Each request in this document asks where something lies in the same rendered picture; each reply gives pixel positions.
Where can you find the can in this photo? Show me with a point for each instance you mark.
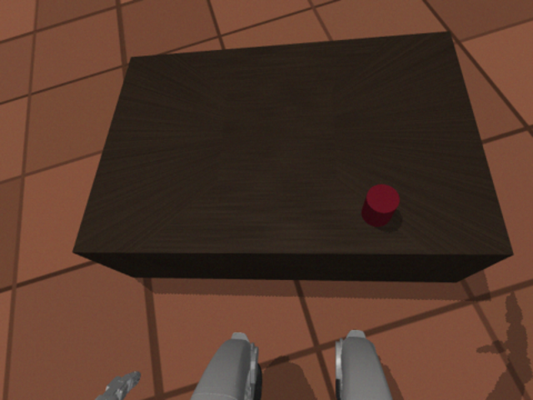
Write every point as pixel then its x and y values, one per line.
pixel 380 204

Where can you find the left robot hand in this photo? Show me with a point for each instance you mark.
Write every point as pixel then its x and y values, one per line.
pixel 119 387

